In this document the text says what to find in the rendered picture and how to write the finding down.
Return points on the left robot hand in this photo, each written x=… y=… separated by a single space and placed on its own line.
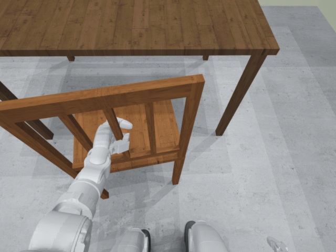
x=105 y=138

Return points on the chair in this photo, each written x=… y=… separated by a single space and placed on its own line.
x=154 y=137

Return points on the table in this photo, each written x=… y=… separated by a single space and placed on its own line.
x=30 y=28

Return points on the robot left upper arm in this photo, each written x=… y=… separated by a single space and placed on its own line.
x=62 y=232

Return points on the right robot hand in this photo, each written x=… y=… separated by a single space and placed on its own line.
x=277 y=246

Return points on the right robot foot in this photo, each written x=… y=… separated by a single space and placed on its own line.
x=188 y=225

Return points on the robot left thigh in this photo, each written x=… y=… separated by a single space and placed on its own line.
x=131 y=242

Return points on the left robot forearm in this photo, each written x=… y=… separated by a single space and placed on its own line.
x=86 y=189

